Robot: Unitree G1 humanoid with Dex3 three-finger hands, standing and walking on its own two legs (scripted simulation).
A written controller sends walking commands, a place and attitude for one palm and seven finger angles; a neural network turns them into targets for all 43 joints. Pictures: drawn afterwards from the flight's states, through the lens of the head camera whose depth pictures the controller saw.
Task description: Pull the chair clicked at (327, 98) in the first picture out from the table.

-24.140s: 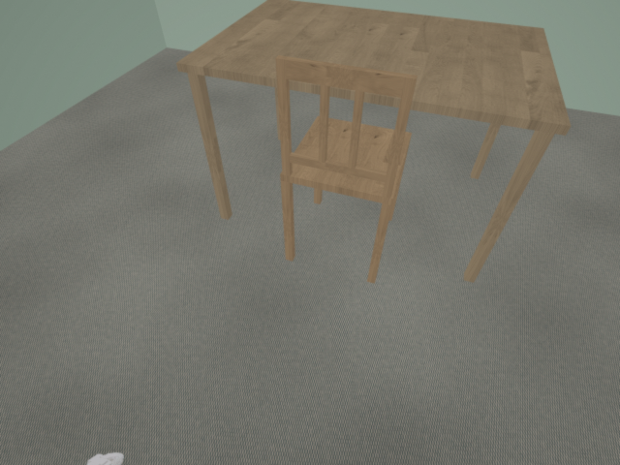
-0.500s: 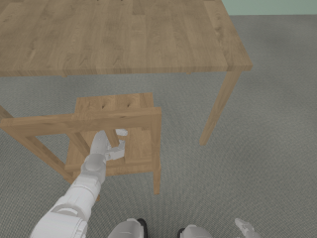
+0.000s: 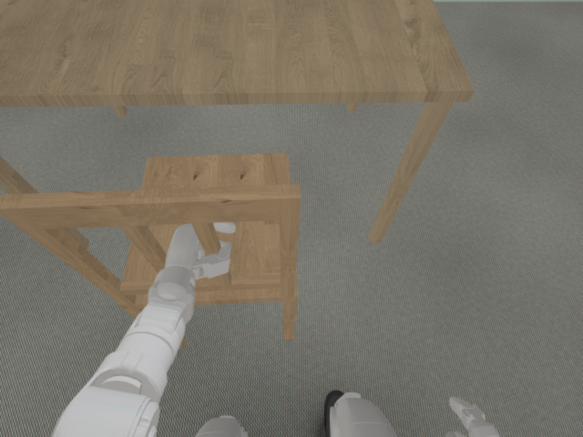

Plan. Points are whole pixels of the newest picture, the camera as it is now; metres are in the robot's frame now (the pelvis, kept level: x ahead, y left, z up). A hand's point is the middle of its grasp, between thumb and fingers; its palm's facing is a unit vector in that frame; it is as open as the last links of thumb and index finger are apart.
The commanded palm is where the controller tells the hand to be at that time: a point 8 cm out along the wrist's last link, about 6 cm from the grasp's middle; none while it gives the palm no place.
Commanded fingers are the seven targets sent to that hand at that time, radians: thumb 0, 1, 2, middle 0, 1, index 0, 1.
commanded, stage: step backward, pulling the chair out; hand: left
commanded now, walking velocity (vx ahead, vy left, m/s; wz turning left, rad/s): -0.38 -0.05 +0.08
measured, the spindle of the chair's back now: (157, 257) +0.38 +0.23 -0.09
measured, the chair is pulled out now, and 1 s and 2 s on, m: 0.22 0.44 0.66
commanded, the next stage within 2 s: stop walking, hand still on the chair in 1.24 s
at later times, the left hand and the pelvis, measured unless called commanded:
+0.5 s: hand (214, 310) +0.28 +0.12 -0.05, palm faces +0.00 -0.98 -0.19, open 5.6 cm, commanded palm +0.27 +0.17 -0.05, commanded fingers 0.00 0.90 0.90 -0.50 -1.45 -0.50 -1.45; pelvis -0.08 -0.02 +0.01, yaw +0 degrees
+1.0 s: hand (212, 415) +0.15 +0.11 -0.05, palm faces -0.03 -0.98 -0.19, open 5.6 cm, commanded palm +0.15 +0.16 -0.05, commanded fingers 0.00 0.90 0.90 -0.50 -1.45 -0.50 -1.45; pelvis -0.20 -0.02 +0.01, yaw +1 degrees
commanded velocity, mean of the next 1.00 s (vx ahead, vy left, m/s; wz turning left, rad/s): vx -0.38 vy -0.05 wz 0.06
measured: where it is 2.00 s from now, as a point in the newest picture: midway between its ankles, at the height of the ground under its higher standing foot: outside the picture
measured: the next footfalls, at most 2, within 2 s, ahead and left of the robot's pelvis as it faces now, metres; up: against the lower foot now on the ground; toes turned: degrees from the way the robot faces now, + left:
right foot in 0.38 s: -0.01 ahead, -0.14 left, +0.00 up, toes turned -1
left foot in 0.66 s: -0.10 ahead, +0.14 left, +0.00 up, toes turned +1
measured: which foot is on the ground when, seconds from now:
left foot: down 0.00-0.44, up 0.46-0.64, down 0.66-0.92, up 0.94-1.00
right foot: down 0.00-0.16, up 0.18-0.36, down 0.38-0.70, up 0.72-0.86, down 0.88-1.00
